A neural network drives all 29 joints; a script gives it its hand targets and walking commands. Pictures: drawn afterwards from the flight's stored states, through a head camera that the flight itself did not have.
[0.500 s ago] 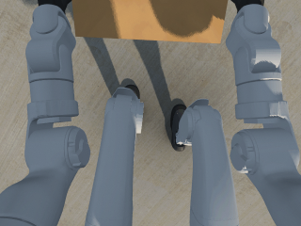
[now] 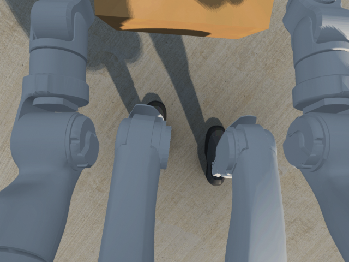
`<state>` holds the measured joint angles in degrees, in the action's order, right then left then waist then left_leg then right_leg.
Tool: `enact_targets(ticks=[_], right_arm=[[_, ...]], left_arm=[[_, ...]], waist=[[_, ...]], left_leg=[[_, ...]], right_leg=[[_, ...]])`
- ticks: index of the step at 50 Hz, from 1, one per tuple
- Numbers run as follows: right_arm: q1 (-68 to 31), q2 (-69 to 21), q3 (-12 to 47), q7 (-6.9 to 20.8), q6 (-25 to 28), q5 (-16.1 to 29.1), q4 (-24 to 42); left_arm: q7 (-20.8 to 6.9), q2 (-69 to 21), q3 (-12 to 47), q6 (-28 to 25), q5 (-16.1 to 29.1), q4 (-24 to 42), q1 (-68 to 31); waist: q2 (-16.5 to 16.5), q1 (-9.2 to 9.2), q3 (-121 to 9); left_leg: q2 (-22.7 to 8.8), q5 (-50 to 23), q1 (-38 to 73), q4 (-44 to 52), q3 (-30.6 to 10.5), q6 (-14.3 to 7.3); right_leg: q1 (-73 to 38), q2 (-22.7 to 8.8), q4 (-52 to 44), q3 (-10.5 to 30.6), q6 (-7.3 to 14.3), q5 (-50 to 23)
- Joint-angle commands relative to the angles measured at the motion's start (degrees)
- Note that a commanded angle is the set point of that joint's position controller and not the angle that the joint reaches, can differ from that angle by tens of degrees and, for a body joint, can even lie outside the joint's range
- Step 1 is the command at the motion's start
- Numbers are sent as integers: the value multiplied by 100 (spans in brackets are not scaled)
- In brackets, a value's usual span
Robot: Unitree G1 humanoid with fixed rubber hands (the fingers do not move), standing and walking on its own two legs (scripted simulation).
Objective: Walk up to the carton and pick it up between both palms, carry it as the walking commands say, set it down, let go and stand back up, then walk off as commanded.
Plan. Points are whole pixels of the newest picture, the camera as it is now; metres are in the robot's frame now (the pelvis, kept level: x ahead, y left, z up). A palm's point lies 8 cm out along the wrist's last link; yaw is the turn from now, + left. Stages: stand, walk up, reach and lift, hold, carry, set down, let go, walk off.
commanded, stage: set down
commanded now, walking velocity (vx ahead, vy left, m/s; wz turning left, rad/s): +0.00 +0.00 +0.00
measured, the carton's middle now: out of the picture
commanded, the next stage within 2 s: none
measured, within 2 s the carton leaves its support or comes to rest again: rests again in 1.32 s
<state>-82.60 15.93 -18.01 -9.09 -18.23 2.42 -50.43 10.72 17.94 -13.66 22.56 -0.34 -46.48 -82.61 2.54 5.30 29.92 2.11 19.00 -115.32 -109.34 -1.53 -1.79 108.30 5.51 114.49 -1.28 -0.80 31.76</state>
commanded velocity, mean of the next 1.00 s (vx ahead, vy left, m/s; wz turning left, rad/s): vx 0.00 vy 0.00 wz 0.00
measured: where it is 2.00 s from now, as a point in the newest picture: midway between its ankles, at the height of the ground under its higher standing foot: (183, 154)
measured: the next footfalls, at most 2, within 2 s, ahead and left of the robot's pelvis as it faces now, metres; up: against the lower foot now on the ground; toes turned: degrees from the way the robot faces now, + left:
none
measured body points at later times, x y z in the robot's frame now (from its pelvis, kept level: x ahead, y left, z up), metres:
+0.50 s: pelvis +0.05 -0.02 -0.03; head +0.43 +0.01 +0.19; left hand +0.57 +0.25 -0.22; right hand +0.61 -0.11 -0.23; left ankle +0.19 +0.10 -0.40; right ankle +0.14 -0.12 -0.40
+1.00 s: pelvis +0.05 +0.00 -0.07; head +0.43 +0.03 +0.16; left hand +0.58 +0.26 -0.26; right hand +0.62 -0.11 -0.26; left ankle +0.19 +0.10 -0.40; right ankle +0.14 -0.12 -0.40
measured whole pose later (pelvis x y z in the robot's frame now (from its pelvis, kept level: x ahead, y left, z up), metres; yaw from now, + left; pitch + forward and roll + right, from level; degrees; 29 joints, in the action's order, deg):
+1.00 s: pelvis +0.05 +0.00 -0.07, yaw -1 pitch +31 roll +0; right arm -86.2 20.1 1.4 -11.6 -13.4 15.3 -56.5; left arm 8.8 24.8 -8.4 12.0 12.1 -58.5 -83.4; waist 2.3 5.3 30.1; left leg -2.1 28.0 -128.4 -125.2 3.1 -3.7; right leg 122.3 9.3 131.2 2.5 -3.6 40.2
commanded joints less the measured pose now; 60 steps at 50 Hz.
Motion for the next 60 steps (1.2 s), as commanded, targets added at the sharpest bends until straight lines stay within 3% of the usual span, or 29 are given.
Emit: enact_targets(ticks=[1,5,7,8,9,11,13,14,15,16,18,21,22,23,26,27,28,30,33,34,35,39,44,49,52,53,54,59,60], right_arm=[[-5446,-4553,2374,2053,266,1158,1994],[-5876,-4750,2870,2014,232,1456,2277],[-6016,-4563,2996,1967,224,1573,2780],[-5733,-4919,3319,1882,291,1749,2881],[-5727,-4867,3446,1809,316,1739,3202],[-4883,-5299,3553,1655,298,1787,2703],[-4743,-5440,3890,1509,443,1955,2890],[-4634,-5350,3664,1412,453,1891,2786],[-4458,-5200,3405,1386,468,1725,2125],[-4289,-5262,3514,1336,556,1693,2312],[-4240,-4937,3435,1227,686,1641,2452],[-4550,-5095,3826,1167,763,1877,2586],[-4526,-4748,3561,1180,748,1648,2298],[-4336,-4928,3552,1156,740,1581,1972],[-4928,-4597,3739,1156,778,1784,2563],[-4484,-5018,3634,1183,706,1691,1959],[-4816,-4833,3836,1158,767,1793,2426],[-4625,-4559,3470,1156,674,1671,1722],[-4806,-4396,3621,1200,734,1804,1706],[-5019,-4512,3631,1186,769,1925,2056],[-5182,-4327,3592,1169,868,1814,2321],[-5586,-4282,3663,1230,1009,2045,2392],[-5078,-4019,3468,1265,1134,1787,2171],[-4410,-4063,3040,1436,1066,1562,1203],[-4497,-4375,3235,1472,1031,1618,1069],[-4260,-4140,2931,1495,1013,1408,838],[-4331,-4375,3021,1497,984,1479,713],[-4561,-4082,2994,1431,1080,1468,960],[-4992,-3944,3049,1365,1168,1579,1661]], left_arm=[[-1749,-5491,2585,-422,1376,2040,-5196],[-1689,-5286,2342,-363,1332,1778,-4976],[-1705,-5000,2650,-439,1702,2779,-5569],[-1686,-4912,2683,-532,1553,2946,-5207],[-1739,-4838,2567,-584,1692,2815,-5156],[-1798,-4611,2729,-666,1701,3002,-4925],[-1761,-4193,2421,-896,1731,3551,-4884],[-1797,-4122,2516,-920,1771,3541,-4934],[-1886,-4117,2253,-899,1682,2572,-4490],[-1910,-4248,2310,-980,1714,2642,-4378],[-2010,-4290,2459,-961,1807,2294,-4115],[-2022,-3819,2227,-1092,1605,1869,-4008],[-2059,-3868,2275,-1096,1674,1723,-3974],[-2072,-3898,2153,-1125,1560,1350,-3911],[-2068,-3495,2027,-1168,1687,1658,-4188],[-2033,-3533,2019,-1203,1467,1393,-4028],[-2034,-3599,2080,-1166,1605,1453,-4105],[-2006,-3142,2028,-1172,1593,1305,-4536],[-1906,-3015,1959,-1240,1679,1472,-4815],[-1886,-2999,1957,-1297,1703,1928,-5199],[-1860,-3055,1886,-1377,1805,1788,-5178],[-1708,-3082,1646,-1418,1696,1235,-4586],[-1625,-3482,1991,-1497,1876,1026,-4540],[-1772,-3520,1936,-1468,1747,646,-4442],[-1789,-3222,1846,-1595,1796,842,-4669],[-1843,-3348,1997,-1498,1740,508,-4679],[-1853,-3101,1885,-1602,1765,871,-4959],[-1880,-3100,1617,-1598,1707,401,-4576],[-1899,-3188,1760,-1604,1882,547,-4690]], waist=[[-613,-206,-12321],[-683,241,-12834],[-613,-59,-13653],[-762,236,-13764],[-350,205,-14158],[-358,269,-14315],[-141,563,-14732],[-263,362,-14388],[-47,234,-13277],[-20,349,-13314],[-164,128,-13200],[16,704,-12276],[235,378,-11819],[64,569,-11509],[564,557,-11921],[267,717,-11574],[422,624,-11963],[265,569,-11392],[401,721,-11148],[65,803,-11447],[317,681,-11190],[416,1020,-10977],[181,439,-10486],[-155,387,-9306],[294,538,-9170],[119,212,-8797],[217,397,-8807],[408,515,-8710],[473,434,-8867]], left_leg=[[169,294,7196,753,-251,189],[219,-385,7303,464,-35,71],[193,-974,7606,263,-128,66],[166,-1730,7273,84,259,62],[225,-2075,7119,-77,323,14],[145,-3075,7248,-186,238,13],[137,-3361,6550,-454,380,0],[202,-3551,6271,-519,448,16],[133,-3019,5560,-369,414,-77],[185,-3042,5300,-532,486,-52],[221,-3007,5058,-629,427,26],[184,-2744,4236,-668,634,-15],[149,-2353,4169,-614,527,0],[168,-2095,3691,-655,585,-14],[97,-2206,3853,-723,603,-62],[99,-2078,3726,-782,719,-91],[103,-2161,3894,-813,611,-84],[-33,-2079,4123,-907,594,-48],[-50,-1951,3967,-971,510,-80],[-52,-2180,4353,-950,548,-34],[31,-2274,4314,-921,491,-93],[58,-2711,4920,-1001,419,-140],[0,-3309,5784,-1074,-101,-126],[-18,-2477,5291,-992,-148,-67],[26,-2385,4879,-1121,20,-153],[30,-2118,4966,-1110,-16,-94],[0,-1950,4571,-1134,142,-80],[48,-1946,4067,-1207,242,-124],[73,-2147,3931,-1291,244,-109]], right_leg=[[-1001,217,-820,-379,408,-33],[-1022,278,-762,-375,415,-85],[-1173,272,-470,-442,389,-530],[-1623,290,-584,-257,391,-1030],[-2008,300,-540,-320,318,-1246],[-1904,298,-455,-335,221,-1874],[-2864,298,-315,49,218,-2692],[-2882,312,-323,96,170,-3000],[-2689,317,-387,28,108,-2600],[-2743,313,-371,207,164,-2791],[-2888,298,-235,97,224,-2884],[-3052,277,-232,370,109,-2917],[-2905,238,-188,187,93,-2571],[-2787,262,-197,361,141,-2392],[-3220,252,67,161,41,-2759],[-2846,273,-63,296,42,-2417],[-3042,249,48,197,50,-2619],[-2360,197,16,163,75,-2153],[-2035,224,385,64,28,-1929],[-2134,224,255,130,108,-2083],[-1876,263,336,47,71,-1994],[-1583,231,435,-31,3,-1901],[-367,162,451,-166,80,-1632],[549,164,525,-166,207,-923],[310,156,452,-128,116,-1011],[684,168,436,-222,167,-661],[279,176,376,-88,184,-803],[-320,125,361,4,87,-1181],[-526,168,471,-7,92,-1470]])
